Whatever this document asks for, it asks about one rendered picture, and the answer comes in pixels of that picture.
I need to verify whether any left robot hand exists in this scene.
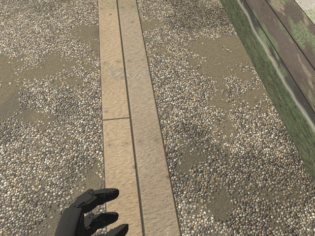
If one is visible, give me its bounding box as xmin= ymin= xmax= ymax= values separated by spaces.
xmin=54 ymin=188 xmax=129 ymax=236

